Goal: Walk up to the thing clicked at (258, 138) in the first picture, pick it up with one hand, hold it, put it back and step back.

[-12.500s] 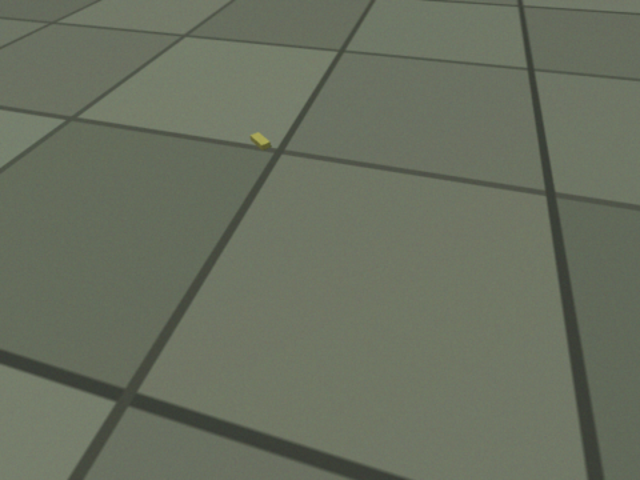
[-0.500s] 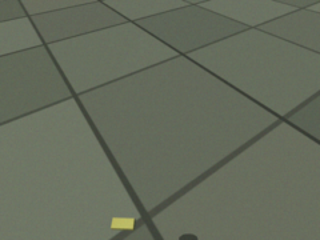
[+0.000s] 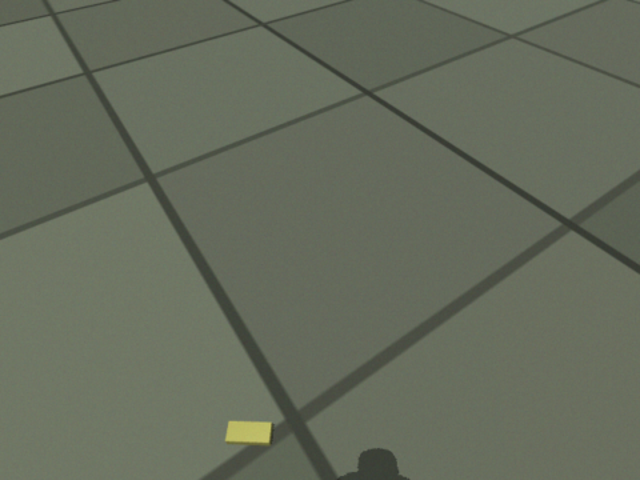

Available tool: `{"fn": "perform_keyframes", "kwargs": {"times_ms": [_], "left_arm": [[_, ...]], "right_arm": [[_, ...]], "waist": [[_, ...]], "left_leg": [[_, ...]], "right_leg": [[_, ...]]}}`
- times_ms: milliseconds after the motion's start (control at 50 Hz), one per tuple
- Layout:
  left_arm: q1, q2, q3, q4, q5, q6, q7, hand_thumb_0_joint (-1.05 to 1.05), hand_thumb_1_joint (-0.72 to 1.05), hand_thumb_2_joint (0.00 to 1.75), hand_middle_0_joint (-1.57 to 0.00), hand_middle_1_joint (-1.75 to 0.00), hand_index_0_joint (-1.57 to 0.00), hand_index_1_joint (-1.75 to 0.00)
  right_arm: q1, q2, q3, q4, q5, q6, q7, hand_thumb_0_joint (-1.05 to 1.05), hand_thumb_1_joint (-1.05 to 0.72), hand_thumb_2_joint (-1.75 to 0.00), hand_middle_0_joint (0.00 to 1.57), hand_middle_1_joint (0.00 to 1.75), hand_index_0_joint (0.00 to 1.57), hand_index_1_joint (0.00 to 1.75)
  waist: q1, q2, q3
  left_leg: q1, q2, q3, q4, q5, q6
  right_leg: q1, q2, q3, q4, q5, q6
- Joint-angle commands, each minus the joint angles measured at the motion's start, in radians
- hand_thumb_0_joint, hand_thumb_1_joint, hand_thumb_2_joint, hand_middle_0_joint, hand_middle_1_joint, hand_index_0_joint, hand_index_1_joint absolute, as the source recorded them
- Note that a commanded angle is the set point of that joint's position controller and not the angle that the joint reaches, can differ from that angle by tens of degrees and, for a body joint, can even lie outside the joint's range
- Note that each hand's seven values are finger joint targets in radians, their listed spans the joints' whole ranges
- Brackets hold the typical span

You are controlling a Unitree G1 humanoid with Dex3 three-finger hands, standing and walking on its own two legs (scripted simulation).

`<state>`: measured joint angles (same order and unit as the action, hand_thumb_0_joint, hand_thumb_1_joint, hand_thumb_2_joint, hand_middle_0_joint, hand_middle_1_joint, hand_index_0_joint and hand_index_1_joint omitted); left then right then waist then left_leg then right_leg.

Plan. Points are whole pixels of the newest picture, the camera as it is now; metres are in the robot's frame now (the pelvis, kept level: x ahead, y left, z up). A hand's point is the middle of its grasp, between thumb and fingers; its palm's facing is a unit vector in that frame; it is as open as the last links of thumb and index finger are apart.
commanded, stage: walk up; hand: left
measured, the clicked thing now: (249, 433) +0.39 +0.26 -0.77
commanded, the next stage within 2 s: none
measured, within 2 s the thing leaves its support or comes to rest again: neither
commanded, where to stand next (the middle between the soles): +0.00 +0.03 m, yaw -1 degrees
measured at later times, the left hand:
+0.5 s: hand out of the picture +0.03 +0.36 -0.18, palm faces -0.02 -0.94 -0.35, open 7.4 cm
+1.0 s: hand out of the picture +0.01 +0.27 -0.15, palm faces -0.06 -0.93 -0.36, open 7.4 cm
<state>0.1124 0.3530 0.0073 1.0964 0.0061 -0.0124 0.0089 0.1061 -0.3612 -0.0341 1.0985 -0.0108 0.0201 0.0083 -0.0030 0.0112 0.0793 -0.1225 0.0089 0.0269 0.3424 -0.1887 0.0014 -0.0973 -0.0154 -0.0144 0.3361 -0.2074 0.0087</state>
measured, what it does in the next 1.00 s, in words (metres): steps on the spot: left foot, then right foot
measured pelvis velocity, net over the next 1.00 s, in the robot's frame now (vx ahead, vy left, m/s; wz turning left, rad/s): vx -0.08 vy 0.02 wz -0.04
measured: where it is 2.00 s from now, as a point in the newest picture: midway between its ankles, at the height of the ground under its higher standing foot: outside the picture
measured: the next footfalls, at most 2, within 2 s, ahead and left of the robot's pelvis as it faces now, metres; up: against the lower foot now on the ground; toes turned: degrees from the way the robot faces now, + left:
left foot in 0.32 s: -0.02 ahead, +0.20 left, +0.00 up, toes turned +0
right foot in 0.78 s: -0.05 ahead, -0.08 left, +0.00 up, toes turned -1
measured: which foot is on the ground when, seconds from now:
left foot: down 0.00-0.10, up 0.12-0.30, down 0.32-0.80, up 0.82-1.00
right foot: down 0.00-0.32, up 0.34-0.76, down 0.78-1.00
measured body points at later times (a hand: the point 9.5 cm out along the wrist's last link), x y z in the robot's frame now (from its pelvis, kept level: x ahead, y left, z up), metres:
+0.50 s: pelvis -0.06 +0.08 -0.02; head -0.01 +0.12 +0.43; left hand +0.03 +0.40 -0.16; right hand +0.00 -0.22 -0.13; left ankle -0.06 +0.20 -0.75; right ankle -0.08 -0.07 -0.70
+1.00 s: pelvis -0.08 +0.02 -0.01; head -0.07 +0.01 +0.44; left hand +0.02 +0.32 -0.12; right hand -0.05 -0.31 -0.14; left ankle -0.09 +0.16 -0.72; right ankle -0.08 -0.08 -0.75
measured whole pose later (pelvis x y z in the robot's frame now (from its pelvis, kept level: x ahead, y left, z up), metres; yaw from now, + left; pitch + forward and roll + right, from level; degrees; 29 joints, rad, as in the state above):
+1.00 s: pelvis -0.08 +0.02 -0.01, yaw -2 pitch -3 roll +0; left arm 0.18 0.34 0.04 0.92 0.03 0.01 -0.03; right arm 0.25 -0.42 -0.04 0.96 -0.01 0.00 -0.02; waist 0.00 0.04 0.09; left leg -0.30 -0.01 -0.08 0.83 -0.49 -0.01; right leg -0.19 0.03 0.01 0.53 -0.28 -0.03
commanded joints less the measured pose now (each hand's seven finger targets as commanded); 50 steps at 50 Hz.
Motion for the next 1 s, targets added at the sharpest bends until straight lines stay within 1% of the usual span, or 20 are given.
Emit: {"fn": "perform_keyframes", "kwargs": {"times_ms": [0, 40, 80, 120, 220, 260, 280, 300, 320, 340, 360, 400, 500, 620, 740, 780, 800, 820, 880, 980], "left_arm": [[0.024, 0.277, 0.077, -0.083, -0.002, -0.008, 0.032, 0.00, 0.90, 0.90, -0.20, -0.30, -0.20, -0.30], [0.030, 0.298, 0.087, -0.105, 0.001, -0.003, 0.036, 0.00, 0.90, 0.90, -0.20, -0.30, -0.20, -0.30], [0.020, 0.325, 0.101, -0.134, 0.020, -0.003, 0.042, 0.00, 0.90, 0.90, -0.20, -0.30, -0.20, -0.30], [0.015, 0.337, 0.114, -0.173, 0.035, -0.009, 0.047, 0.00, 0.90, 0.90, -0.20, -0.30, -0.20, -0.30], [-0.048, 0.290, 0.100, -0.235, 0.042, -0.006, 0.035, 0.00, 0.90, 0.90, -0.20, -0.30, -0.20, -0.30], [-0.086, 0.276, 0.085, -0.243, 0.026, 0.011, 0.023, 0.00, 0.90, 0.90, -0.20, -0.30, -0.20, -0.30], [-0.078, 0.240, 0.073, -0.247, 0.015, 0.026, 0.017, 0.00, 0.90, 0.90, -0.20, -0.30, -0.20, -0.30], [-0.034, 0.172, 0.060, -0.255, 0.003, 0.037, 0.014, 0.00, 0.90, 0.90, -0.20, -0.30, -0.20, -0.30], [0.007, 0.183, 0.063, -0.240, 0.009, 0.050, 0.018, 0.00, 0.90, 0.90, -0.20, -0.30, -0.20, -0.30], [0.016, 0.236, 0.076, -0.218, 0.008, 0.060, 0.022, 0.00, 0.90, 0.90, -0.20, -0.30, -0.20, -0.30], [-0.022, 0.252, 0.077, -0.203, 0.007, 0.061, 0.021, 0.00, 0.90, 0.90, -0.20, -0.30, -0.20, -0.30], [0.004, 0.259, 0.089, -0.185, -0.007, 0.061, 0.004, 0.00, 0.90, 0.90, -0.20, -0.30, -0.20, -0.30], [-0.044, 0.257, 0.101, -0.237, 0.026, 0.062, -0.006, 0.00, 0.90, 0.90, -0.20, -0.30, -0.20, -0.30], [0.003, 0.238, 0.106, -0.248, 0.030, 0.061, -0.026, 0.00, 0.90, 0.90, -0.20, -0.30, -0.20, -0.30], [0.172, 0.201, 0.114, -0.182, 0.026, 0.034, -0.035, 0.00, 0.90, 0.90, -0.20, -0.30, -0.20, -0.30], [0.134, 0.316, 0.135, -0.213, 0.038, 0.007, -0.026, 0.00, 0.90, 0.90, -0.20, -0.30, -0.20, -0.30], [0.076, 0.343, 0.134, -0.238, 0.035, 0.007, -0.026, 0.00, 0.90, 0.90, -0.20, -0.30, -0.20, -0.30], [0.037, 0.346, 0.130, -0.248, 0.035, 0.011, -0.027, 0.00, 0.90, 0.90, -0.20, -0.30, -0.20, -0.30], [-0.013, 0.273, 0.117, -0.259, 0.027, 0.001, -0.020, 0.00, 0.90, 0.90, -0.20, -0.30, -0.20, -0.30], [0.044, 0.273, 0.116, -0.250, 0.022, -0.010, -0.017, 0.00, 0.90, 0.90, -0.20, -0.30, -0.20, -0.30]], "right_arm": [[-0.025, -0.238, -0.071, -0.111, 0.002, 0.008, -0.006, 0.00, -0.90, -0.90, 0.20, 0.30, 0.20, 0.30], [-0.029, -0.228, -0.075, -0.138, -0.001, 0.019, 0.000, 0.00, -0.90, -0.90, 0.20, 0.30, 0.20, 0.30], [-0.038, -0.209, -0.081, -0.173, -0.009, 0.039, 0.011, 0.00, -0.90, -0.90, 0.20, 0.30, 0.20, 0.30], [0.003, -0.213, -0.086, -0.207, -0.017, 0.058, 0.019, 0.00, -0.90, -0.90, 0.20, 0.30, 0.20, 0.30], [0.079, -0.205, -0.102, -0.214, -0.006, 0.037, 0.022, 0.00, -0.90, -0.90, 0.20, 0.30, 0.20, 0.30], [0.140, -0.186, -0.099, -0.177, -0.010, 0.013, 0.014, 0.00, -0.90, -0.90, 0.20, 0.30, 0.20, 0.30], [0.161, -0.187, -0.100, -0.162, -0.015, 0.000, 0.006, 0.00, -0.90, -0.90, 0.20, 0.30, 0.20, 0.30], [0.134, -0.266, -0.112, -0.182, -0.035, -0.018, -0.002, 0.00, -0.90, -0.90, 0.20, 0.30, 0.20, 0.30], [0.112, -0.328, -0.115, -0.201, -0.040, -0.032, -0.012, 0.00, -0.90, -0.90, 0.20, 0.30, 0.20, 0.30], [0.066, -0.359, -0.111, -0.214, -0.024, -0.037, -0.016, 0.00, -0.90, -0.90, 0.20, 0.30, 0.20, 0.30], [0.020, -0.364, -0.110, -0.216, -0.021, -0.040, -0.020, 0.00, -0.90, -0.90, 0.20, 0.30, 0.20, 0.30], [-0.034, -0.307, -0.097, -0.232, -0.025, -0.056, -0.030, 0.00, -0.90, -0.90, 0.20, 0.30, 0.20, 0.30], [0.195, -0.315, -0.114, -0.188, -0.006, -0.071, -0.057, 0.00, -0.90, -0.90, 0.20, 0.30, 0.20, 0.30], [0.185, -0.327, -0.117, -0.239, -0.012, -0.081, -0.068, 0.00, -0.90, -0.90, 0.20, 0.30, 0.20, 0.30], [0.041, -0.276, -0.080, -0.293, -0.011, -0.054, -0.044, 0.00, -0.90, -0.90, 0.20, 0.30, 0.20, 0.30], [0.081, -0.161, -0.038, -0.302, 0.008, -0.041, -0.042, 0.00, -0.90, -0.90, 0.20, 0.30, 0.20, 0.30], [0.068, -0.217, -0.053, -0.284, 0.002, -0.031, -0.052, 0.00, -0.90, -0.90, 0.20, 0.30, 0.20, 0.30], [0.090, -0.249, -0.064, -0.263, 0.002, -0.033, -0.050, 0.00, -0.90, -0.90, 0.20, 0.30, 0.20, 0.30], [0.145, -0.234, -0.054, -0.209, 0.011, -0.040, -0.037, 0.00, -0.90, -0.90, 0.20, 0.30, 0.20, 0.30], [0.146, -0.226, -0.039, -0.197, -0.003, -0.052, -0.030, 0.00, -0.90, -0.90, 0.20, 0.30, 0.20, 0.30]], "waist": [[0.011, -0.039, -0.142], [0.023, -0.081, -0.142], [0.042, -0.192, -0.100], [0.028, -0.181, -0.058], [-0.007, -0.169, -0.103], [-0.041, -0.130, -0.136], [-0.055, -0.057, -0.123], [-0.029, 0.156, -0.108], [0.000, 0.134, -0.112], [-0.010, 0.102, -0.116], [-0.012, 0.136, -0.067], [0.022, 0.156, -0.052], [-0.051, 0.104, -0.088], [-0.039, 0.127, -0.088], [0.058, 0.129, -0.093], [0.043, -0.233, -0.043], [0.052, -0.138, -0.030], [0.037, -0.144, 0.015], [0.009, -0.166, 0.038], [0.038, -0.175, -0.021]], "left_leg": [[0.004, 0.091, -0.069, 0.108, 0.359, 0.049], [-0.027, 0.048, -0.059, 0.213, 0.217, 0.038], [-0.168, -0.030, -0.071, 0.462, -0.289, 0.029], [-0.242, 0.011, -0.167, 0.648, -0.401, 0.027], [-0.171, 0.018, -0.104, 0.417, -0.320, 0.014], [-0.044, -0.010, -0.026, 0.119, -0.094, -0.002], [0.027, 0.001, -0.062, -0.027, 0.031, -0.004], [0.066, 0.176, -0.354, -0.083, 0.189, 0.040], [0.037, 0.279, -0.466, -0.044, 0.256, 0.096], [-0.099, 0.354, -0.489, -0.036, 0.155, 0.204], [-0.218, 0.349, -0.500, -0.057, 0.073, 0.232], [-0.086, 0.250, -0.314, 0.024, 0.213, 0.186], [0.215, 0.279, -0.337, 0.109, 0.526, 0.189], [0.119, 0.328, -0.304, 0.096, 0.395, 0.235], [-0.202, 0.183, -0.131, 0.235, 0.103, 0.123], [-0.396, -0.024, -0.034, 0.516, -0.359, 0.007], [-0.318, -0.012, -0.116, 0.600, -0.418, 0.009], [-0.237, 0.001, -0.132, 0.620, -0.421, 0.008], [-0.284, -0.009, -0.158, 0.579, -0.316, 0.006], [-0.242, 0.002, -0.096, 0.362, -0.293, -0.009]], "right_leg": [[0.026, -0.163, 0.093, 0.069, 0.450, -0.078], [-0.011, -0.235, 0.174, 0.046, 0.399, -0.141], [-0.026, -0.373, 0.305, 0.006, 0.437, -0.266], [-0.084, -0.442, 0.331, 0.009, 0.460, -0.330], [-0.085, -0.273, 0.140, 0.143, 0.395, -0.204], [-0.107, -0.192, 0.068, 0.267, 0.240, -0.135], [-0.161, -0.125, 0.030, 0.383, 0.100, -0.090], [-0.297, 0.011, 0.022, 0.546, -0.225, -0.035], [-0.355, 0.057, 0.124, 0.593, -0.379, -0.026], [-0.250, 0.015, 0.180, 0.630, -0.407, -0.024], [-0.196, 0.004, 0.199, 0.660, -0.399, -0.025], [-0.263, 0.022, 0.208, 0.647, -0.306, -0.028], [-0.424, 0.040, 0.194, 0.603, -0.318, -0.020], [-0.344, 0.000, 0.133, 0.510, -0.313, -0.017], [0.045, 0.031, 0.020, 0.099, -0.082, -0.057], [0.045, -0.238, 0.495, -0.087, -0.072, -0.139], [-0.115, -0.321, 0.542, -0.110, -0.250, -0.235], [-0.239, -0.329, 0.545, -0.108, -0.310, -0.261], [-0.138, -0.179, 0.305, -0.070, -0.214, -0.186], [-0.041, -0.213, 0.297, -0.038, -0.075, -0.205]]}}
